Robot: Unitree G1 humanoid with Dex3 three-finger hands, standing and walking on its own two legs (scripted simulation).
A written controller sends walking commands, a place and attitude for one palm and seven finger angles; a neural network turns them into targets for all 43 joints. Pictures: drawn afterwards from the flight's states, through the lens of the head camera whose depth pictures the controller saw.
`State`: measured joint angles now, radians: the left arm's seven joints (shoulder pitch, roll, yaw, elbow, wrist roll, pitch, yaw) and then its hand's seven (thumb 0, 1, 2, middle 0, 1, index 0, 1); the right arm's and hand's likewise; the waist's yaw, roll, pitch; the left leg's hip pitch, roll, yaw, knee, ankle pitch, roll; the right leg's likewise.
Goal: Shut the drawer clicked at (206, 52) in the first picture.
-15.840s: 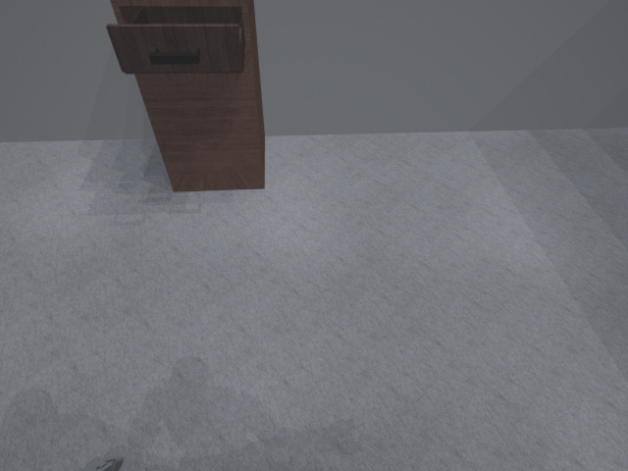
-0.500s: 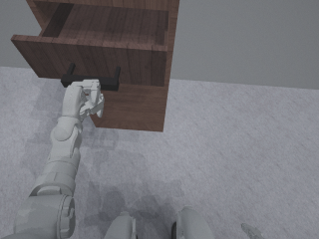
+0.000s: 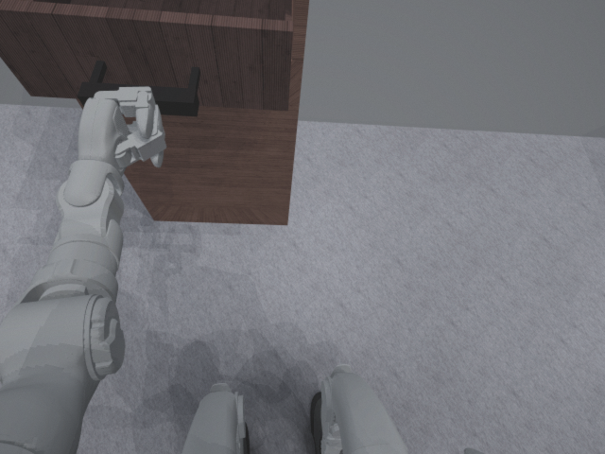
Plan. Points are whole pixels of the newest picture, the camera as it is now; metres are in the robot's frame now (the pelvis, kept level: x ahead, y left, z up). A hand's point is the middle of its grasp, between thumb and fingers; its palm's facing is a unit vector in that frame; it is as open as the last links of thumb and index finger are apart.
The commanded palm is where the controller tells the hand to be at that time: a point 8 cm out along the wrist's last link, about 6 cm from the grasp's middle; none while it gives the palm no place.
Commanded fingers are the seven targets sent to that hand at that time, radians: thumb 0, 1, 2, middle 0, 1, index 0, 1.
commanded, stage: push the drawer shut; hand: left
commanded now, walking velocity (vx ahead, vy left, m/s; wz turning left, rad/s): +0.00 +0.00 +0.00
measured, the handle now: (144, 86) +0.59 +0.17 +0.06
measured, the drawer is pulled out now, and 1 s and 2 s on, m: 0.12 0.01 0.00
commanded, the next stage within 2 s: pull the fist back off the drawer in 1.24 s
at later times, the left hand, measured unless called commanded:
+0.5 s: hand (166, 98) +0.57 +0.14 +0.07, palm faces -0.10 -0.99 -0.04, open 3.3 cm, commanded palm +0.57 +0.18 +0.07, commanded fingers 0.00 0.90 0.90 -1.40 -1.60 -1.40 -1.60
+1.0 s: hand (168, 65) +0.62 +0.14 +0.07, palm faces -0.10 -0.99 -0.03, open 3.4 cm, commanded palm +0.63 +0.16 +0.07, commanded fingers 0.00 0.90 0.90 -1.40 -1.60 -1.40 -1.60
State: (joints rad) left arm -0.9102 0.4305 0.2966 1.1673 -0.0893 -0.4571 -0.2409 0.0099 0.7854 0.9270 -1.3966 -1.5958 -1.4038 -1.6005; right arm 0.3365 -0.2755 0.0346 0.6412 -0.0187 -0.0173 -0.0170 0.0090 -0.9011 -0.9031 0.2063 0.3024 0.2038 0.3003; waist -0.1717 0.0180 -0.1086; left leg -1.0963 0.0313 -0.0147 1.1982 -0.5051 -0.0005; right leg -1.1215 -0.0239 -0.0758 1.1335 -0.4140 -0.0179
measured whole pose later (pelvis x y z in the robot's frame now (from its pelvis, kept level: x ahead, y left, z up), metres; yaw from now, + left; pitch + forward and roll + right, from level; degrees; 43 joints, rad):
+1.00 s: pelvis +0.01 +0.01 -0.01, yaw -3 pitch +31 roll -5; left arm -1.30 0.67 0.40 1.36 0.06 -0.32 -0.21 0.07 0.76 0.89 -1.40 -1.60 -1.40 -1.60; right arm 0.42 -0.26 0.09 0.62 -0.07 0.03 0.02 0.00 -0.90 -0.90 0.21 0.30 0.20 0.30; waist -0.31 0.05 -0.09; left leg -1.27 0.06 -0.03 1.27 -0.54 0.02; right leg -1.27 0.01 -0.09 1.14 -0.41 0.00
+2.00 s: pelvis +0.01 +0.02 -0.01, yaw -4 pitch +32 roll -5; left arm -1.25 0.65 0.41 1.25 0.05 -0.26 -0.18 0.01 0.83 0.88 -1.40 -1.60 -1.40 -1.60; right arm 0.45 -0.25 0.10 0.60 -0.07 0.03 0.04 0.00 -0.90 -0.90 0.21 0.30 0.21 0.30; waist -0.31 0.06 -0.08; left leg -1.28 0.06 -0.02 1.26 -0.54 0.03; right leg -1.28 0.01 -0.07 1.12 -0.40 0.01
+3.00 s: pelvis +0.06 +0.00 +0.10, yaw +0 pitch -1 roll +0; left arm 0.07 0.28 0.14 0.01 -0.07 -0.05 0.07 0.02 0.90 0.90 -1.40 -1.60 -1.40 -1.60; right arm 0.17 -0.21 0.07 0.56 0.03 -0.01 -0.08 0.01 -0.90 -0.90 0.21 0.30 0.20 0.30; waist 0.03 0.05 -0.01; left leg -0.17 0.01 0.00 0.50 -0.32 0.00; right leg -0.22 -0.01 -0.05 0.49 -0.26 0.00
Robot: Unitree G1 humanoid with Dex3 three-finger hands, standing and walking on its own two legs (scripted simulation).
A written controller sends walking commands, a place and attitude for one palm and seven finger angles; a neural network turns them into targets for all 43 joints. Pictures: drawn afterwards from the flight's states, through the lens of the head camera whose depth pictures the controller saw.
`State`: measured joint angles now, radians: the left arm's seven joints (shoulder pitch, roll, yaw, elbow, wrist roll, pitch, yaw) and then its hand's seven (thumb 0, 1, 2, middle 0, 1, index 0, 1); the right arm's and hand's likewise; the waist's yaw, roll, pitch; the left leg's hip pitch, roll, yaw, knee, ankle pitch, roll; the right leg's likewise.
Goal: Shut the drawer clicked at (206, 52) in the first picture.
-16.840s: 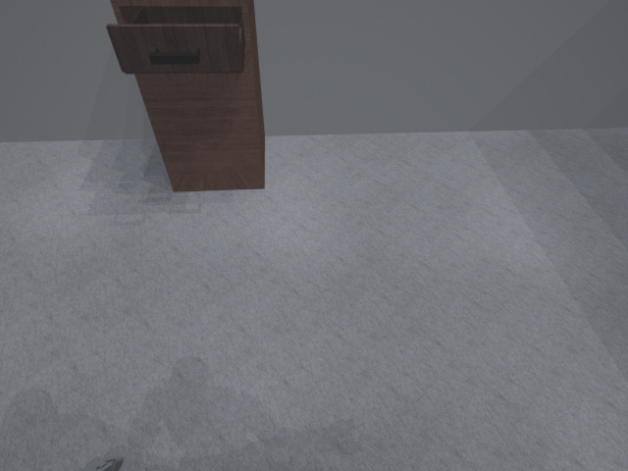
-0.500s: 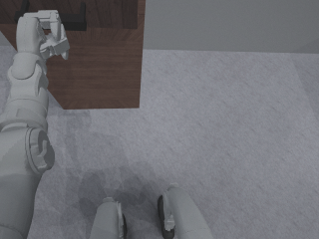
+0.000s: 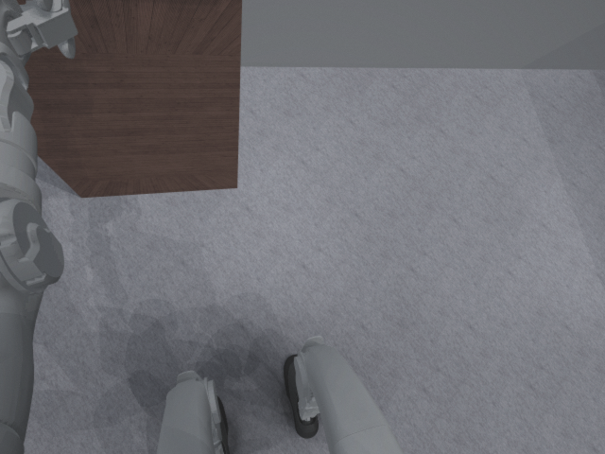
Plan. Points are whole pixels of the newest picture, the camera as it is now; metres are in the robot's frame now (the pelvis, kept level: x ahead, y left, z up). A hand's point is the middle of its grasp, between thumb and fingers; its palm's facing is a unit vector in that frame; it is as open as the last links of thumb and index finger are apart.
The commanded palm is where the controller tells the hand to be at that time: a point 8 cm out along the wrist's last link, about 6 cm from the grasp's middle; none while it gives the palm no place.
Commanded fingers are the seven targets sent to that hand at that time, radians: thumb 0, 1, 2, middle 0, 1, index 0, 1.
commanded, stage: push the drawer shut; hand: left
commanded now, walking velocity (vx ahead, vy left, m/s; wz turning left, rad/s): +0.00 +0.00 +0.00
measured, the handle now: out of the picture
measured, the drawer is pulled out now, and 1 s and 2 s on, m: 0.01 0.00 0.00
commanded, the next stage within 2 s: pull the fist back off the drawer in 0.24 s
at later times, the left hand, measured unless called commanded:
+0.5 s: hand (54, 5) +0.62 +0.16 +0.08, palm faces -0.05 -1.00 -0.04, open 3.4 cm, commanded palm +0.64 +0.16 +0.08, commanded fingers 0.00 0.90 0.90 -1.40 -1.60 -1.40 -1.60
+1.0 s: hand (65, 20) +0.61 +0.15 +0.07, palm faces -0.03 -1.00 -0.02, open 3.1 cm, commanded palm +0.59 +0.18 +0.08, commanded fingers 0.00 0.90 0.90 -1.40 -1.60 -1.40 -1.60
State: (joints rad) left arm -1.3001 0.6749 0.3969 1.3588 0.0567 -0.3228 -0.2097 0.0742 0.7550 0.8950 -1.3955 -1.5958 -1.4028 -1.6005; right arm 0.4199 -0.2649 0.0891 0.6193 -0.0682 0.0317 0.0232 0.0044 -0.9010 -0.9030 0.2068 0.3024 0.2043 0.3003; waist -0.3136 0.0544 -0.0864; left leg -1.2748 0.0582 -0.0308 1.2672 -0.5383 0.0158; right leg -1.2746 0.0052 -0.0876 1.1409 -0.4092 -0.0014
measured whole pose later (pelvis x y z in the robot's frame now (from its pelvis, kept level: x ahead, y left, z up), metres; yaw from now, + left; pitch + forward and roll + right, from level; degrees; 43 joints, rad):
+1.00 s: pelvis +0.00 +0.01 +0.00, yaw -1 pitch +32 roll -5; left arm -1.25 0.65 0.41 1.25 0.05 -0.26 -0.18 0.01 0.83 0.88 -1.40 -1.60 -1.40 -1.60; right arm 0.45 -0.25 0.10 0.60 -0.07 0.03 0.04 0.00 -0.90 -0.90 0.21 0.30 0.21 0.30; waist -0.31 0.06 -0.08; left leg -1.28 0.06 -0.02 1.26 -0.54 0.03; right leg -1.28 0.01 -0.07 1.12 -0.40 0.01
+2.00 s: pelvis +0.05 -0.01 +0.11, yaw +3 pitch -1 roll +0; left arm 0.07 0.28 0.14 0.01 -0.07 -0.05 0.07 0.02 0.90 0.90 -1.40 -1.60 -1.40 -1.60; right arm 0.17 -0.21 0.07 0.56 0.03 -0.01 -0.08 0.01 -0.90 -0.90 0.21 0.30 0.20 0.30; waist 0.03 0.05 -0.01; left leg -0.17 0.01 0.00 0.50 -0.32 0.00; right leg -0.22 -0.01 -0.05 0.49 -0.26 0.00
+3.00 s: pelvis +0.02 +0.00 +0.12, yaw +3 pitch +1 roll +0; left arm 0.62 0.37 0.36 -0.51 -0.04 -0.19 0.11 0.02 0.89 0.89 -1.40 -1.59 -1.41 -1.60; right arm 0.19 -0.24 -0.02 0.57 0.00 0.00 -0.08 0.02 -0.90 -0.90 0.21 0.30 0.20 0.30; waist 0.00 0.04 0.03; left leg -0.23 -0.01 0.01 0.46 -0.24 0.02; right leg -0.28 -0.03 -0.04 0.44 -0.17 0.02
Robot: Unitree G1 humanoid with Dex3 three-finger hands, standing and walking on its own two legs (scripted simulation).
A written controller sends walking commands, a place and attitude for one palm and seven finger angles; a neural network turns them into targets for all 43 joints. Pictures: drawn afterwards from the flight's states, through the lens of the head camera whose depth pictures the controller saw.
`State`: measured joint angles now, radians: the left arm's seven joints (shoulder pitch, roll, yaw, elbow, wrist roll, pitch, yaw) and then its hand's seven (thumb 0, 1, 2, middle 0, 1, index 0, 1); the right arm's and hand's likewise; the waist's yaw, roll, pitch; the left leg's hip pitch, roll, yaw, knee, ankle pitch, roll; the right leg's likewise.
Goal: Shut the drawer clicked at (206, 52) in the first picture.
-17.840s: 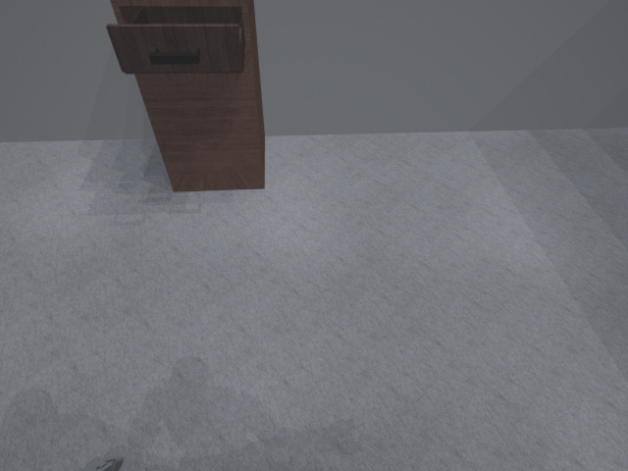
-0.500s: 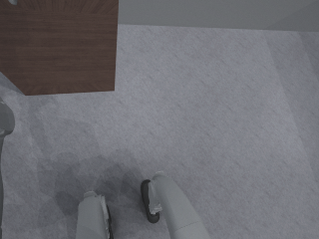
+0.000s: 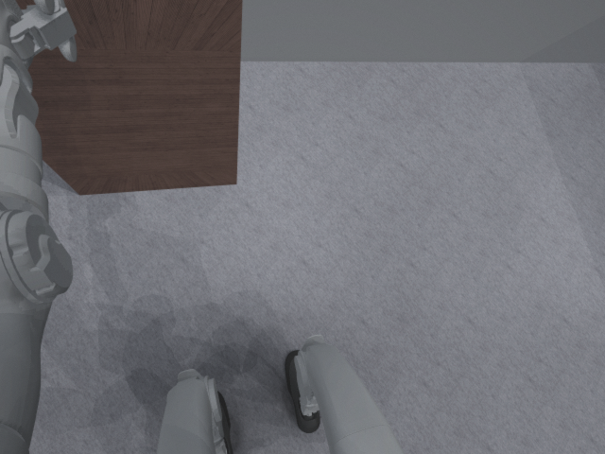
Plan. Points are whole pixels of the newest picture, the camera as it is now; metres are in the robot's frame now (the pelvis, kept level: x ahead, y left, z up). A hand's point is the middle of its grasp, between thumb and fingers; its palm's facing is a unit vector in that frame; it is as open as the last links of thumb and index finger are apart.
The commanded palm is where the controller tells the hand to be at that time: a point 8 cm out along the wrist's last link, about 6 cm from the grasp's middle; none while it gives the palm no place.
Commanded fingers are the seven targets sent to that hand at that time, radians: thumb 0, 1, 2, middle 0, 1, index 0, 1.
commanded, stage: pull the fist back off the drawer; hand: left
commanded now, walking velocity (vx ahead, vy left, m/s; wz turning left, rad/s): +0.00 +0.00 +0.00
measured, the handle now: out of the picture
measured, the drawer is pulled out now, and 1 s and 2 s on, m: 0.00 0.00 0.00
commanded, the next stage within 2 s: draw the hand back to the body in 0.04 s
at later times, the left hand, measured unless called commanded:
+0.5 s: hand out of the picture +0.49 +0.18 +0.13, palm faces +0.00 -1.00 -0.05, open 3.3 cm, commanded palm +0.44 +0.22 +0.15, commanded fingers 0.00 0.90 0.90 -1.40 -1.60 -1.40 -1.60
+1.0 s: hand out of the picture +0.32 +0.21 +0.22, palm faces +0.31 -0.92 -0.25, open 3.3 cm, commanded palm +0.26 +0.25 +0.23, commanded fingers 0.00 0.90 0.90 -1.40 -1.60 -1.40 -1.60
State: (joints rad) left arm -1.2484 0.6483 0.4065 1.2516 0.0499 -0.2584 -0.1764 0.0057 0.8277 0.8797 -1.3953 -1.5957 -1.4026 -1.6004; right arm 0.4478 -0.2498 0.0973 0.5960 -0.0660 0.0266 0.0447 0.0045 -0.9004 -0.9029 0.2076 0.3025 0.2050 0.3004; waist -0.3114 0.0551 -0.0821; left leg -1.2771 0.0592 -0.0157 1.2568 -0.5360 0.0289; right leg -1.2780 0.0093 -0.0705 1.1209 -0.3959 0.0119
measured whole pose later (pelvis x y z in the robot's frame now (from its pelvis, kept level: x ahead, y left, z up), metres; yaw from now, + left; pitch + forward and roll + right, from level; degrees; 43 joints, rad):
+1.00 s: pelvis +0.05 -0.02 +0.11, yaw +4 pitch -1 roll +0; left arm 0.07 0.28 0.14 0.01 -0.07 -0.05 0.07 0.02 0.90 0.90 -1.40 -1.60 -1.40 -1.60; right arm 0.17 -0.21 0.07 0.56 0.03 -0.01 -0.08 0.01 -0.90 -0.90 0.21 0.30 0.20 0.30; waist 0.03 0.05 -0.01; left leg -0.17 0.01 0.00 0.50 -0.32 0.00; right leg -0.22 -0.01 -0.05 0.49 -0.26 0.00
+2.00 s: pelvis +0.02 -0.01 +0.12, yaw +4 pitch +1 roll +0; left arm 0.62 0.37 0.36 -0.51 -0.04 -0.19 0.11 0.02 0.89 0.89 -1.40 -1.59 -1.41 -1.60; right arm 0.19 -0.24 -0.02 0.57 0.00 0.00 -0.08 0.02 -0.90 -0.90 0.21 0.30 0.20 0.30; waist 0.00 0.04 0.03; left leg -0.23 -0.01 0.01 0.46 -0.24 0.02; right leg -0.28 -0.03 -0.04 0.44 -0.17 0.02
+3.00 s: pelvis -0.13 -0.02 +0.10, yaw +5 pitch +4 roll -3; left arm 0.62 0.40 0.43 -0.59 -0.04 -0.29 0.14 0.02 0.89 0.90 -1.40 -1.59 -1.41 -1.60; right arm 0.19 -0.16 0.00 0.61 -0.03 -0.13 -0.06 0.02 -0.90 -0.90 0.21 0.30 0.20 0.30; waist 0.02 0.00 -0.05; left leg -0.52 0.05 -0.01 0.46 -0.02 0.01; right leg -0.23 0.08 0.00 0.64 -0.45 0.00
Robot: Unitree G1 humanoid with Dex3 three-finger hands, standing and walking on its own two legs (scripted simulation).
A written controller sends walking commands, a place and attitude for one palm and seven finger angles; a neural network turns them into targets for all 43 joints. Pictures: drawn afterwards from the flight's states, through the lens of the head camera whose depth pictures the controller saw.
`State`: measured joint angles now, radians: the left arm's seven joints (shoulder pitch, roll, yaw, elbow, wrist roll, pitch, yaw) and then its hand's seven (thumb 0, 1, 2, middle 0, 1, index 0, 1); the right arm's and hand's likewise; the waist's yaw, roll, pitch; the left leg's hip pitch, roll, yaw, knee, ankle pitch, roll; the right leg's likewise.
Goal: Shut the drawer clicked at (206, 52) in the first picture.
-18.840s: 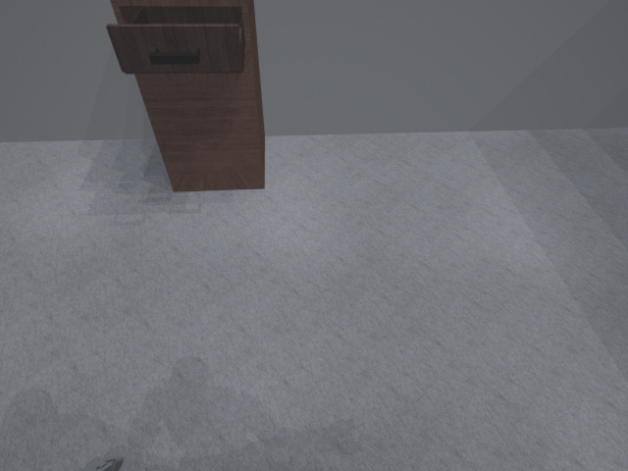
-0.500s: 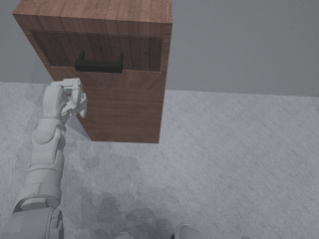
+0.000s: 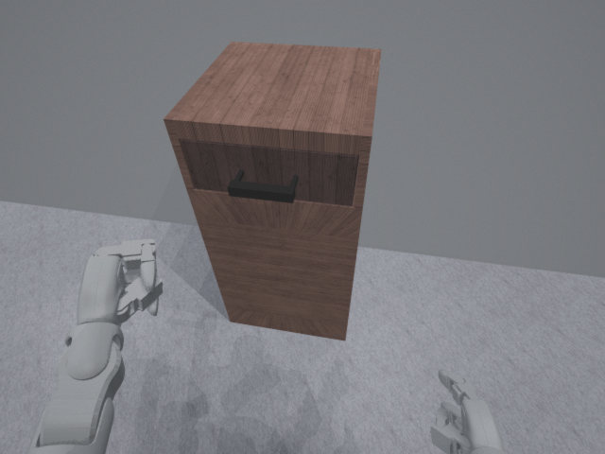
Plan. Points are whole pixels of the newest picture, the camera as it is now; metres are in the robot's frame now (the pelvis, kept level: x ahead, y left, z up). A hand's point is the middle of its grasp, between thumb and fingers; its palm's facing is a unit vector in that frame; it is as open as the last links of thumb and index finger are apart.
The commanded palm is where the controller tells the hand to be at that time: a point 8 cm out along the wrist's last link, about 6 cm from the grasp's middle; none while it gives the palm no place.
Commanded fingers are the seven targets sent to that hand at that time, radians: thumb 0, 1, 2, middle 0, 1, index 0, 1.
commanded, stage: draw the hand back to the body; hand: left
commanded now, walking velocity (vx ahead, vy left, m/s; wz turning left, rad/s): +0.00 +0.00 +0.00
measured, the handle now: (264, 184) +0.65 +0.15 -0.04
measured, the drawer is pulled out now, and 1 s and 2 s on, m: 0.00 0.00 0.00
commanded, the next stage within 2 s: step back with the hand held close in 0.52 s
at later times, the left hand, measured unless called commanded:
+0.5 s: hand (56, 355) +0.16 +0.24 +0.17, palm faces +0.44 -0.80 -0.40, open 3.3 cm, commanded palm +0.12 +0.28 +0.18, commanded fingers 0.00 0.90 0.90 -1.40 -1.60 -1.40 -1.60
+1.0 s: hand (52, 359) +0.16 +0.25 +0.15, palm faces +0.32 -0.80 -0.51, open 3.3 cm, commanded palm +0.10 +0.29 +0.18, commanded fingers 0.00 0.90 0.90 -1.40 -1.60 -1.40 -1.60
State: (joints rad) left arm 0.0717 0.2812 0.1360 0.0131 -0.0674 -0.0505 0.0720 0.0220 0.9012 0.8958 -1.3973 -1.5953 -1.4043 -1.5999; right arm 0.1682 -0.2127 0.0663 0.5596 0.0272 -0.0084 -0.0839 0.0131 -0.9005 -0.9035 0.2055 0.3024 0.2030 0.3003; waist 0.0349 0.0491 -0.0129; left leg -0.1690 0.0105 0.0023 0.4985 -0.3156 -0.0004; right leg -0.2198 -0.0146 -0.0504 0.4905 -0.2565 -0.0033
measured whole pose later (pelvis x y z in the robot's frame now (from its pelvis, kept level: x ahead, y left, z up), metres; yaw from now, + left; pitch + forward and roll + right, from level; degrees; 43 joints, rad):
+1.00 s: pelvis -0.03 +0.01 +0.00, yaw +0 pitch +1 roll +0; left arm 0.62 0.37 0.36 -0.51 -0.04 -0.19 0.11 0.02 0.89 0.89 -1.40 -1.59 -1.41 -1.60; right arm 0.19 -0.24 -0.02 0.57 0.00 0.00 -0.08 0.02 -0.90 -0.90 0.21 0.30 0.20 0.30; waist 0.00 0.04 0.03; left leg -0.23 -0.01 0.01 0.46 -0.24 0.02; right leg -0.28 -0.03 -0.04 0.44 -0.17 0.02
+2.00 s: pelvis -0.17 +0.00 -0.01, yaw +1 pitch +4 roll -3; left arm 0.62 0.40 0.43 -0.59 -0.04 -0.29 0.14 0.02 0.89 0.90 -1.40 -1.59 -1.41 -1.60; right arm 0.19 -0.16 0.00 0.61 -0.03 -0.13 -0.06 0.02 -0.90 -0.90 0.21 0.30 0.20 0.30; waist 0.02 0.00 -0.05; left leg -0.52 0.05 -0.01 0.46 -0.02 0.01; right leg -0.23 0.08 0.00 0.64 -0.45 0.00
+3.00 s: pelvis -0.26 +0.04 +0.00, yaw -1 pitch +1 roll -1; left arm 0.65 0.38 0.35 -0.58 -0.03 -0.21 0.14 0.02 0.89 0.90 -1.40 -1.59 -1.41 -1.60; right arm 0.22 -0.17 0.06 0.60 -0.02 -0.15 -0.07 0.01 -0.90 -0.90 0.21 0.30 0.21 0.30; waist -0.02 -0.01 -0.01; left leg -0.35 0.00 0.01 0.45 -0.12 0.02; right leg -0.18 0.06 0.00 0.43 -0.28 -0.03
